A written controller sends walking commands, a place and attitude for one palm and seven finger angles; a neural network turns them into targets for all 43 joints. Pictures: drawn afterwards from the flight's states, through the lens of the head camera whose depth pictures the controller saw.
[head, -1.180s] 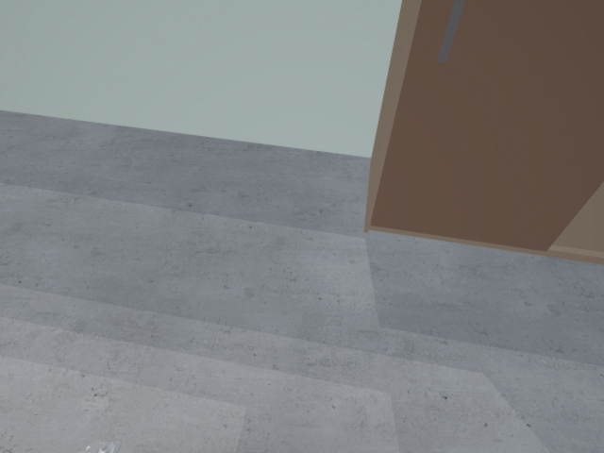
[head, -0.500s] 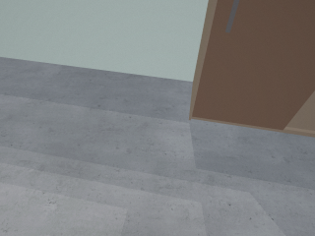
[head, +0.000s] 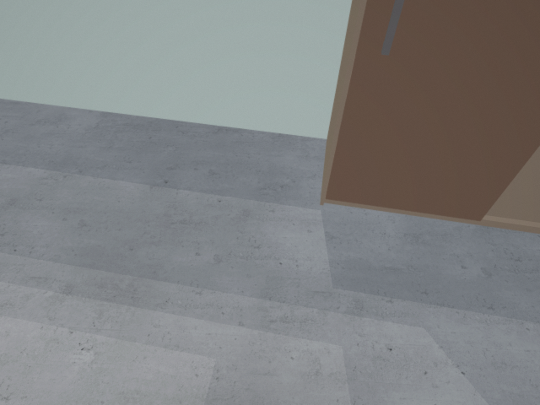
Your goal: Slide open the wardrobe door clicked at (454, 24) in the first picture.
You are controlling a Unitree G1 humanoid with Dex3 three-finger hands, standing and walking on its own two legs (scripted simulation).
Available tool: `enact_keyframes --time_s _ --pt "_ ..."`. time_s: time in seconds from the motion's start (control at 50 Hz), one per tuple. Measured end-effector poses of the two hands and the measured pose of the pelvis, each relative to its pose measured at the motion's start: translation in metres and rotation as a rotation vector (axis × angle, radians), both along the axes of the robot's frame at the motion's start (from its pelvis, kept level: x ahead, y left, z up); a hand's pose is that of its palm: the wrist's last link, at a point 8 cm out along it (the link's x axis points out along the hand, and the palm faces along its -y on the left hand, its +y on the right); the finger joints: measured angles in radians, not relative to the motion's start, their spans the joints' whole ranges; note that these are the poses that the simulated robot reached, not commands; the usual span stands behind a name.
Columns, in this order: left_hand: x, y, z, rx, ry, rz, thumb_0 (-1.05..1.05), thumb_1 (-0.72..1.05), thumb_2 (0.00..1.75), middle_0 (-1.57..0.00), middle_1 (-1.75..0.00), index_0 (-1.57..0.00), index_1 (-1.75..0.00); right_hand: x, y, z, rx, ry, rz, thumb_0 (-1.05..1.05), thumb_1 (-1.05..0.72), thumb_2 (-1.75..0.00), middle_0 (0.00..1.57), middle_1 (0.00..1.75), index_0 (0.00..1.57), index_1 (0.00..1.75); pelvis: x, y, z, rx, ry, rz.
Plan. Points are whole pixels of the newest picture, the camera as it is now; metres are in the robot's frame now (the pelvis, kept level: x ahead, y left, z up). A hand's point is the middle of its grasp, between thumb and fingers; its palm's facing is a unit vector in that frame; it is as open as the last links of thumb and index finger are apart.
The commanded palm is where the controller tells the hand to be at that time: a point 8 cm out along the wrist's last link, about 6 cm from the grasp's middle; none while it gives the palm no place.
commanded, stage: look at it before walking up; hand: left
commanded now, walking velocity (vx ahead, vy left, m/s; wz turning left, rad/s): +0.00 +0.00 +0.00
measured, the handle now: (392, 21) +1.15 -0.31 +0.12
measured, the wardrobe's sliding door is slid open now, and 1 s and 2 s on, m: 0.00 0.00 0.00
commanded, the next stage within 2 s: walk to a spot facing it in 0.26 s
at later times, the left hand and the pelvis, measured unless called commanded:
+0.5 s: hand out of the picture +0.08 +0.24 -0.16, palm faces -0.05 -0.94 -0.33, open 7.4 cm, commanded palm none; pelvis +0.01 +0.00 +0.00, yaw -2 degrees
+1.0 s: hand out of the picture +0.07 +0.16 -0.17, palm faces -0.24 -0.94 -0.23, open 7.4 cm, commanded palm none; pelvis +0.00 -0.02 +0.00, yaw -18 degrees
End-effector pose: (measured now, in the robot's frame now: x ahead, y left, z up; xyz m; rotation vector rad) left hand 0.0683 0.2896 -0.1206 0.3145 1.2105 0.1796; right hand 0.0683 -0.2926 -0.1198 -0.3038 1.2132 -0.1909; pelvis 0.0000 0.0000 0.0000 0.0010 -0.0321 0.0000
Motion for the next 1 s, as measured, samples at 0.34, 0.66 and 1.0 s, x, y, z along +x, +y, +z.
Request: enact_keyframes --time_s 0.34,0.66,1.0 --pt "0.003 0.003 0.0 0.004 0.011 0.001 0.0 0.9 0.9 -0.21 -0.3 -0.2 -0.3 0.008 0.0 0.001 -0.002 0.0 0.002 0.01 -0.9 -0.9 0.2 0.3 0.2 0.3 0.005 0.001 0.001 -0.001 0.003 -0.003" --pt "0.003 -0.029 -0.023 -0.042 0.097 -0.073 0.0 0.9 0.9 -0.2 -0.3 -0.2 -0.3 -0.023 0.022 -0.023 0.065 -0.023 -0.136 0.0 -0.9 -0.9 0.2 0.3 0.2 0.3 -0.004 -0.003 -0.014 0.028 0.013 -0.14" --pt "0.01 -0.08 -0.013 -0.093 0.11 -0.193 0.0 0.9 0.9 -0.21 -0.3 -0.2 -0.3 -0.07 0.003 -0.016 0.091 -0.03 -0.315 0.01 -0.91 -0.9 0.2 0.3 0.2 0.3 -0.004 -0.019 -0.004 0.023 0.053 -0.319"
